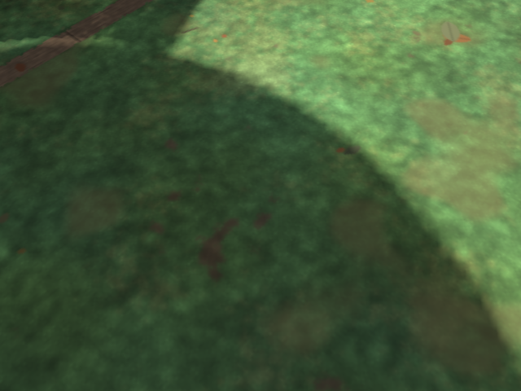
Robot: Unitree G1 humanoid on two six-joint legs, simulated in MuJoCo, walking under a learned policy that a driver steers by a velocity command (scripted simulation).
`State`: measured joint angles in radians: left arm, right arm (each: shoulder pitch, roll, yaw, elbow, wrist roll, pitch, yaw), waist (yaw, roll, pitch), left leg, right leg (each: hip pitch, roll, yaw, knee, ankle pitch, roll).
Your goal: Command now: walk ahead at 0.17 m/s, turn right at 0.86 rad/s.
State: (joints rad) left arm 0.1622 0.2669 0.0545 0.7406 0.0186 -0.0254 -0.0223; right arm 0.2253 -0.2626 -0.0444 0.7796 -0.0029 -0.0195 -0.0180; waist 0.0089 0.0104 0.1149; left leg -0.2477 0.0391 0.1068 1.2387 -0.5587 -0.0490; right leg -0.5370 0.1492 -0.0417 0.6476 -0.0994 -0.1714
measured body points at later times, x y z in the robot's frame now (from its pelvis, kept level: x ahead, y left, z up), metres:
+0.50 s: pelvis +0.16 +0.04 +0.03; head +0.17 +0.02 +0.48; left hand +0.37 +0.28 -0.06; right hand +0.23 -0.30 -0.04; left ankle +0.24 +0.15 -0.70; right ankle +0.14 -0.02 -0.70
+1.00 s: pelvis +0.36 -0.18 -0.01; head +0.40 -0.21 +0.44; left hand +0.69 -0.25 -0.08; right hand +0.08 -0.26 -0.12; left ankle +0.28 +0.13 -0.62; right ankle +0.38 -0.28 -0.70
